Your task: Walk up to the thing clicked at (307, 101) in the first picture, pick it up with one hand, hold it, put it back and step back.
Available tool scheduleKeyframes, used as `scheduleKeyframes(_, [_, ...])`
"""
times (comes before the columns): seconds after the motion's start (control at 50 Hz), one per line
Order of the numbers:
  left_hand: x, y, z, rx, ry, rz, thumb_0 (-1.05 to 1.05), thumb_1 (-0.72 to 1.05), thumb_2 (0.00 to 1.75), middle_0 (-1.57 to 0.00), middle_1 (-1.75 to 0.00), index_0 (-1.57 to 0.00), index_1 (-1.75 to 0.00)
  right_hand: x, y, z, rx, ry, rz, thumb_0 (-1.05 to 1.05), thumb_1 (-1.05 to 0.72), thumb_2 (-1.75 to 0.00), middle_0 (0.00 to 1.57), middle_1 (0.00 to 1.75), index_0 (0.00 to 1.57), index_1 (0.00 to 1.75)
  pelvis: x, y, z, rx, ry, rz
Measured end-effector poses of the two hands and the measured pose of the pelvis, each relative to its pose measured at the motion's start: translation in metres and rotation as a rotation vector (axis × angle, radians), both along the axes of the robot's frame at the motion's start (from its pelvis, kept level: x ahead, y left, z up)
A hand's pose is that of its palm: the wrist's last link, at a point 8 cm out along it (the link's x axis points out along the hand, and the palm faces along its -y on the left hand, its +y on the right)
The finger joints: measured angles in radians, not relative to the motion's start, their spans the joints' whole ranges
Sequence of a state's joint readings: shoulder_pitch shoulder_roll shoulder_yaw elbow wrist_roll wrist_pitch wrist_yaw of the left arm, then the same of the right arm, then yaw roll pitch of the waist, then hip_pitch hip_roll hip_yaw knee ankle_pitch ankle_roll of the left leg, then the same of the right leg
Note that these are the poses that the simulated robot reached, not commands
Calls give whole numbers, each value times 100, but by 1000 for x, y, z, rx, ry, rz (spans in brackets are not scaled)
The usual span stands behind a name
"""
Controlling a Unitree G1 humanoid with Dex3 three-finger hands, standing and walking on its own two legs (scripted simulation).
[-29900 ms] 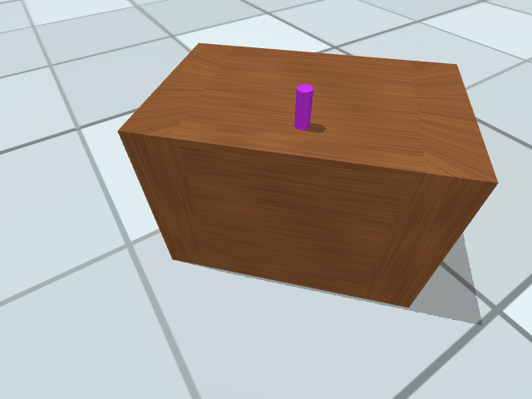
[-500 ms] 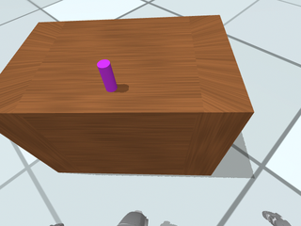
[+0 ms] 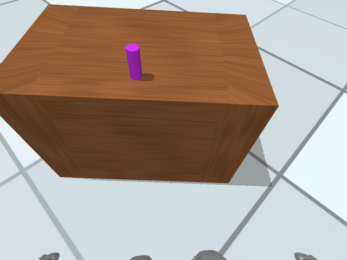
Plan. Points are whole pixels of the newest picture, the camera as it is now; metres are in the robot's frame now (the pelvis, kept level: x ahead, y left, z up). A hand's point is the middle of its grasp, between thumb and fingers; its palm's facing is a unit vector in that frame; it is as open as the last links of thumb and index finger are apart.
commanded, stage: step back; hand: left
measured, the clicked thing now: (134, 62) +0.74 +0.19 -0.01
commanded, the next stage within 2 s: none
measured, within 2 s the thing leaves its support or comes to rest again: neither
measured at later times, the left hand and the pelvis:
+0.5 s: hand out of the picture -0.04 +0.26 -0.14, palm faces +0.02 -0.90 -0.43, open 7.3 cm; pelvis -0.16 -0.02 -0.02, yaw +3 degrees
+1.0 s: hand out of the picture -0.27 +0.22 -0.14, palm faces -0.02 -0.91 -0.42, open 7.3 cm; pelvis -0.32 -0.05 +0.00, yaw -2 degrees
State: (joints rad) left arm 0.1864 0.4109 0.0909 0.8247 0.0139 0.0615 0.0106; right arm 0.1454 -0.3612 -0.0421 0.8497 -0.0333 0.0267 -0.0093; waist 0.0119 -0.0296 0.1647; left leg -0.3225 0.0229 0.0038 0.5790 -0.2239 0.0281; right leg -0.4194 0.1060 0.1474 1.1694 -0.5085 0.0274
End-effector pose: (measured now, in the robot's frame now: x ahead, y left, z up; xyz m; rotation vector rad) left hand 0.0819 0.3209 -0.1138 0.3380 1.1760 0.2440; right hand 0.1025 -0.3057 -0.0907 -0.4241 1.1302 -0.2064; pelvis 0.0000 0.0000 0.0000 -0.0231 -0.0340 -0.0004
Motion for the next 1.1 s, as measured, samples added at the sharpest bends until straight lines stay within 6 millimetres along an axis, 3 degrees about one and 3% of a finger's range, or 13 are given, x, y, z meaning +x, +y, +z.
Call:
scheduleKeyframes(0.08, [-32, -10, -5, 1, 47, -26, 0, 91, 89, -20, -30, -21, -30, -19, -12, -2, -3, -46, -5, 1, -90, -90, 21, 30, 21, 30, -27, -7, -4, 3, -2, -31])
scheduleKeyframes(0.16, [-64, -24, -8, 16, 56, -46, 0, 91, 89, -20, -30, -21, -30, -43, -32, -15, 11, -70, -20, 1, -90, -90, 21, 30, 21, 30, -57, -20, -15, 11, -5, -56])
scheduleKeyframes(0.28, [-115, -43, 11, 24, 66, -29, 0, 90, 89, -20, -30, -21, -30, -95, -45, -23, 38, -24, -69, 1, -91, -90, 20, 30, 21, 30, -91, -29, -6, 44, -8, -45])
scheduleKeyframes(0.4, [-126, -38, 21, 59, -11, -33, 0, 90, 89, -20, -30, -21, -30, -151, -42, -29, 34, 64, -48, 1, -91, -90, 20, 30, 21, 30, -125, -28, -4, 49, 6, -3])
scheduleKeyframes(0.5, [-133, -24, 11, 52, -97, -31, 0, 90, 89, -20, -30, -21, -30, -187, -29, -36, 20, 107, -11, 1, -91, -90, 20, 30, 21, 30, -160, -20, -15, 36, 5, 47])
scheduleKeyframes(0.64, [-171, -23, 4, 9, -83, -9, 0, 91, 89, -20, -30, -21, -30, -225, -16, -18, 20, 70, 1, 1, -91, -90, 21, 30, 21, 30, -205, -18, -6, 17, -7, 32])
scheduleKeyframes(0.76, [-227, -33, 0, 1, -19, -31, 0, 91, 89, -20, -30, -21, -30, -239, -29, -6, 0, -18, 7, 1, -90, -90, 21, 30, 21, 30, -245, -27, -4, 7, 4, -13])
scheduleKeyframes(0.86, [-281, -48, -6, 22, 38, -47, 0, 91, 89, -20, -30, -21, -30, -262, -53, -16, 13, -73, -3, 1, -90, -90, 21, 30, 21, 30, -283, -43, -15, 13, 5, -50])
scheduleKeyframes(0.98, [-349, -63, 10, 31, 81, -1, 0, 90, 89, -20, -30, -21, -30, -311, -65, -23, 40, -23, -42, 1, -91, -90, 20, 30, 21, 30, -313, -52, -5, 43, -5, -35])
scheduleKeyframes(1.1, [-377, -55, 19, 56, 32, 27, 0, 90, 89, -20, -30, -21, -30, -362, -62, -34, 53, 87, -16, 1, -91, -90, 20, 30, 21, 30, -335, -53, -4, 43, -4, 15])
